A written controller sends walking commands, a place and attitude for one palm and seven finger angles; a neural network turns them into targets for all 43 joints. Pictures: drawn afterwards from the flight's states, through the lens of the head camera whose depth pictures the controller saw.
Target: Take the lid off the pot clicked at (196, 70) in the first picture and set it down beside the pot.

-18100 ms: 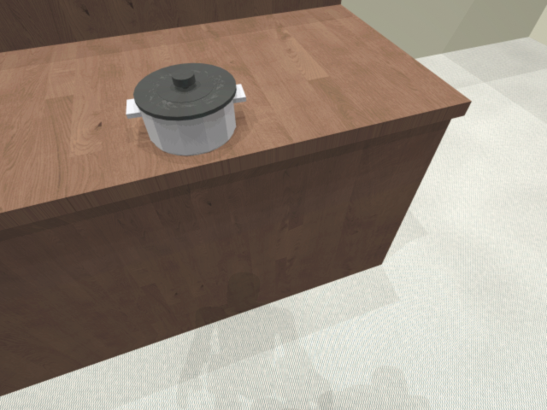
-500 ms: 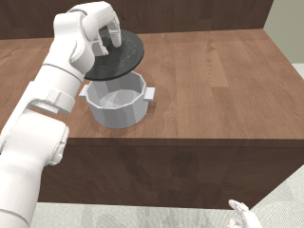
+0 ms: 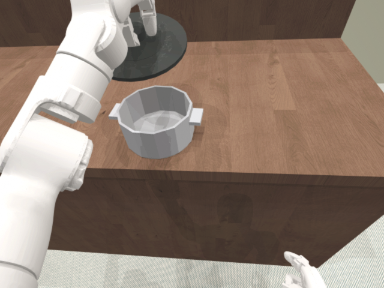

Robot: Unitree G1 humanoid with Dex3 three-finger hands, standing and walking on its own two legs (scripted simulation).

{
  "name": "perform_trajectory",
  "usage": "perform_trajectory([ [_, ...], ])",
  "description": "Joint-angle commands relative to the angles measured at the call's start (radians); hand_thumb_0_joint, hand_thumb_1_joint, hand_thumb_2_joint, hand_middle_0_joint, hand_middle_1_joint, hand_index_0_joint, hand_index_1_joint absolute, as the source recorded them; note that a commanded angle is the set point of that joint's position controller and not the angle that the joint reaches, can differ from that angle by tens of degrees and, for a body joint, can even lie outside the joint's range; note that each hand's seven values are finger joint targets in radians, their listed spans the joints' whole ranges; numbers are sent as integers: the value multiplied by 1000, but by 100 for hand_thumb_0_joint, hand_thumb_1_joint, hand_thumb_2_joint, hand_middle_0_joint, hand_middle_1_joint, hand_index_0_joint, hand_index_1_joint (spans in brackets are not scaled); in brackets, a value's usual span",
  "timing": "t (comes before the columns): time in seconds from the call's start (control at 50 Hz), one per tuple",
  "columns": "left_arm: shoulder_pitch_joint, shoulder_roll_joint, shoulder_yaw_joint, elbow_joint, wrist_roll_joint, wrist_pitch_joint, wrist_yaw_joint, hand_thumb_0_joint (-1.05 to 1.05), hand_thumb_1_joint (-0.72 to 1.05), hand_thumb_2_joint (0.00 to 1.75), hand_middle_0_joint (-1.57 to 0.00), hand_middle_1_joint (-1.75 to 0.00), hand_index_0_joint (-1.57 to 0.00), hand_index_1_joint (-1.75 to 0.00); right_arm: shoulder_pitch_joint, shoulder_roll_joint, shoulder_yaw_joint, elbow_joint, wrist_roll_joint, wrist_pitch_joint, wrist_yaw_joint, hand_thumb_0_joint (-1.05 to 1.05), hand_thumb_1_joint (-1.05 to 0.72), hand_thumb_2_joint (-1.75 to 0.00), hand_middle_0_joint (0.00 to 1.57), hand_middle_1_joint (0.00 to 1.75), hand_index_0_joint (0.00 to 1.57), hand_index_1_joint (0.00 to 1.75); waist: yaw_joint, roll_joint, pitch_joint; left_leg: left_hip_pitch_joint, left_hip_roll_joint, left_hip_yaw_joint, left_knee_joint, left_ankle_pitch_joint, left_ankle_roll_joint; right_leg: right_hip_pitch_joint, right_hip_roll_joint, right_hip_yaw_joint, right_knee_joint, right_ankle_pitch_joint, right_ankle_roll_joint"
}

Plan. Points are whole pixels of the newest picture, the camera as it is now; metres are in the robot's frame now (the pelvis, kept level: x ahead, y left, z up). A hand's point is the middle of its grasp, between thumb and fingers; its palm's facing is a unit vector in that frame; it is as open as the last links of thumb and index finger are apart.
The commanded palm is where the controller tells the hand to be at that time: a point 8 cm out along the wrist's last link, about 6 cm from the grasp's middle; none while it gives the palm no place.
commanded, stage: lift the lid straight up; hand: left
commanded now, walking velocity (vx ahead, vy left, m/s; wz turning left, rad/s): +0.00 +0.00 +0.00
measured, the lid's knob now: (134, 32) +0.49 +0.12 +0.30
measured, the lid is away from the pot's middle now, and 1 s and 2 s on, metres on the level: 0.01 0.12 0.22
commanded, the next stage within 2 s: move the lid sideways beside the pot in 0.10 s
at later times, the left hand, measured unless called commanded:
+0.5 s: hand (115, 30) +0.47 +0.14 +0.32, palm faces -0.10 -0.07 -0.99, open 6.3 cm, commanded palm +0.44 +0.16 +0.38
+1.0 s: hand (72, 35) +0.46 +0.22 +0.32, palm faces -0.09 -0.05 -1.00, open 6.3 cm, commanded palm +0.44 +0.22 +0.38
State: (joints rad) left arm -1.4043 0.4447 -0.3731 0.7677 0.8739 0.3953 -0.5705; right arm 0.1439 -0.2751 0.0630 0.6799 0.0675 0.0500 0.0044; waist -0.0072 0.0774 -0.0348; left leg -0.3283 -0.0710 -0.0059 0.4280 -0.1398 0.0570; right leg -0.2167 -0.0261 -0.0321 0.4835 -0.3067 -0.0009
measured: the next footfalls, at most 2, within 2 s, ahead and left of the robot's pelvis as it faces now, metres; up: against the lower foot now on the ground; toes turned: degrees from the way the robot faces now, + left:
none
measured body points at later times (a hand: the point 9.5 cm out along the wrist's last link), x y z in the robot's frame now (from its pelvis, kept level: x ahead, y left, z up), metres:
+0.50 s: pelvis +0.01 +0.00 +0.00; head +0.02 -0.04 +0.45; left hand +0.47 +0.14 +0.37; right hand +0.15 -0.25 -0.12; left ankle +0.05 +0.08 -0.74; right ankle -0.04 -0.12 -0.74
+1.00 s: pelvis +0.00 +0.01 +0.00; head +0.03 -0.02 +0.45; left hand +0.46 +0.22 +0.37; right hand +0.16 -0.23 -0.12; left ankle +0.05 +0.09 -0.74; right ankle -0.04 -0.12 -0.74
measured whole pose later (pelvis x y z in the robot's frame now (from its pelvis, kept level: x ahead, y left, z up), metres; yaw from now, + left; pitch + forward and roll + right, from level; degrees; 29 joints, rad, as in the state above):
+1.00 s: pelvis +0.00 +0.01 +0.00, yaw +0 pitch +4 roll -1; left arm -1.33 0.66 -0.27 0.73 0.92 0.33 -0.62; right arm 0.16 -0.29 0.05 0.64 0.09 0.10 0.01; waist -0.02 0.07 -0.02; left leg -0.38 -0.07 -0.02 0.47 -0.16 0.07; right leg -0.24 -0.02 -0.04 0.47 -0.30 0.01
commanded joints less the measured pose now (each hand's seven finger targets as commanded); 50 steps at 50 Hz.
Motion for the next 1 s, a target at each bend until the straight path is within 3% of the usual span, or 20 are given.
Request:
perform_trajectory([
  [0.0, -665, 228, 128, -202, 46, -12, 69, 0, 68, 97, -89, -103, -100, -102, -93, -102, -42, -140, 0, -48, -5, 0, -90, -90, 20, 30, 20, 30, -12, -109, -442, 339, 2, -51, -10, 178, 13, -31, 46, 0, -65, 269, -53],
  [0.08, -646, 230, 140, -193, 22, -19, 74, 0, 68, 97, -89, -103, -100, -102, -71, -110, -48, -138, -3, -51, -8, 0, -90, -90, 20, 30, 20, 30, -15, -120, -446, 342, 5, -45, 0, 216, 19, -15, 37, 2, -67, 311, -52],
  [0.1, -661, 328, 210, -183, 59, -16, 77, 0, 68, 97, -89, -103, -100, -102, -80, -108, -43, -140, -6, -52, -9, 0, -90, -90, 20, 30, 20, 30, 3, -136, -471, 318, 1, -41, -5, 204, 21, 26, 41, 15, -63, 325, -50],
  [0.18, -641, 221, 132, -207, 20, -22, 72, 0, 68, 97, -89, -103, -100, -102, -72, -107, -50, -149, 0, -57, -7, 0, -90, -90, 20, 30, 20, 30, -13, -109, -457, 353, 7, -43, 6, 262, 22, -7, 37, 7, -64, 340, -51],
  [0.22, -625, 362, 231, -137, 87, -17, 70, 0, 68, 97, -89, -103, -100, -102, -74, -115, -46, -143, -7, -43, -10, 0, -90, -90, 20, 30, 20, 30, 4, -174, -435, 289, 0, -32, 3, 212, 26, 25, 42, 16, -63, 342, -48],
  [0.28, -600, 312, 185, -180, 58, -32, 62, 0, 68, 97, -89, -103, -100, -102, -67, -119, -52, -155, 0, -35, -9, 0, -90, -90, 20, 30, 20, 30, -5, -151, -451, 306, 5, -28, 11, 264, 26, 31, 31, 13, -57, 385, -47],
  [0.32, -598, 391, 240, -163, 90, -25, 58, 0, 68, 97, -89, -103, -100, -102, -77, -117, -49, -159, -3, -28, -11, 0, -90, -90, 20, 30, 20, 30, 5, -170, -442, 285, 1, -21, 13, 244, 32, 40, 37, 21, -57, 389, -45],
  [0.38, -561, 300, 159, -197, 57, -28, 42, 0, 68, 97, -89, -103, -100, -102, -71, -118, -56, -172, 8, -20, -8, 0, -90, -90, 20, 30, 20, 30, -16, -138, -431, 309, 3, -21, 28, 276, 33, 12, 32, 13, -62, 393, -43],
  [0.42, -571, 402, 225, -139, 93, -19, 40, 0, 68, 97, -89, -103, -100, -102, -70, -124, -51, -161, 6, -11, -14, 0, -90, -90, 20, 30, 20, 30, -11, -169, -396, 271, -2, -16, 23, 220, 37, 13, 40, 17, -65, 380, -42],
  [0.48, -600, 330, 151, -272, 58, -39, 32, 0, 68, 97, -89, -103, -100, -102, -74, -120, -58, -184, 16, -19, -11, 0, -90, -90, 20, 30, 20, 30, -29, -76, -466, 350, 1, -24, 51, 310, 36, 1, 36, 18, -58, 404, -44],
  [0.5, -633, 377, 187, -304, 80, -39, 32, 0, 68, 97, -89, -103, -100, -102, -65, -116, -58, -178, 13, -19, -8, 0, -90, -90, 20, 30, 20, 30, -22, -75, -476, 359, 1, -32, 49, 319, 34, -1, 45, 19, -56, 400, -43],
  [0.58, -559, 333, 147, -257, 48, -38, 17, 0, 68, 97, -89, -103, -100, -102, -60, -127, -61, -170, 23, -11, -8, 0, -90, -90, 20, 30, 20, 30, -40, -53, -429, 357, 1, -36, 56, 310, 32, -39, 43, 8, -65, 375, -46],
  [0.62, -582, 442, 228, -247, 83, -40, 21, 0, 68, 97, -89, -103, -100, -102, -58, -131, -58, -164, 16, -6, -11, 0, -90, -90, 20, 30, 20, 30, -26, -75, -445, 336, -6, -35, 56, 302, 36, -11, 51, 11, -60, 400, -48],
  [0.68, -567, 337, 140, -275, 46, -47, 12, 0, 68, 97, -89, -103, -100, -102, -54, -130, -61, -164, 25, -4, -8, 0, -90, -90, 20, 30, 20, 30, -48, -44, -434, 379, 3, -47, 65, 359, 29, -57, 47, 0, -66, 383, -47],
  [0.7, -622, 433, 210, -340, 72, -52, 19, 0, 68, 97, -89, -103, -100, -102, -54, -130, -62, -167, 21, -6, -4, 0, -90, -90, 20, 30, 20, 30, -29, -25, -490, 390, 2, -53, 58, 355, 25, -32, 55, 7, -62, 377, -46],
  [0.78, -550, 415, 198, -250, 56, -57, 16, 0, 68, 97, -89, -103, -100, -102, -40, -142, -63, -154, 23, 2, -8, 0, -90, -90, 20, 30, 20, 30, -40, -34, -459, 374, 3, -54, 63, 340, 24, -55, 48, -3, -65, 354, -49],
  [0.8, -596, 513, 267, -293, 87, -63, 23, 0, 68, 97, -89, -103, -100, -102, -46, -137, -60, -161, 20, 2, -6, 0, -90, -90, 20, 30, 20, 30, -19, -42, -505, 365, -2, -56, 56, 328, 24, -15, 55, 3, -61, 360, -48],
  [0.88, -539, 412, 196, -273, 56, -70, 16, 0, 68, 97, -89, -103, -100, -102, -45, -137, -66, -163, 26, 2, -4, 0, -90, -90, 20, 30, 20, 30, -38, -17, -473, 401, 10, -67, 74, 385, 21, -76, 52, -9, -61, 332, -50],
  [0.92, -561, 497, 253, -217, 92, -67, 16, 0, 68, 97, -89, -103, -100, -102, -52, -140, -58, -157, 25, 17, -5, 0, -90, -90, 20, 30, 20, 30, -28, -69, -440, 339, 4, -59, 54, 303, 22, -58, 58, -8, -59, 316, -52],
  [0.98, -541, 381, 159, -243, 57, -76, 13, 0, 68, 97, -89, -103, -100, -102, -46, -136, -64, -163, 31, 14, -4, 0, -90, -90, 20, 30, 20, 30, -49, -27, -428, 378, 12, -67, 61, 324, 17, -105, 53, -16, -68, 278, -50],
])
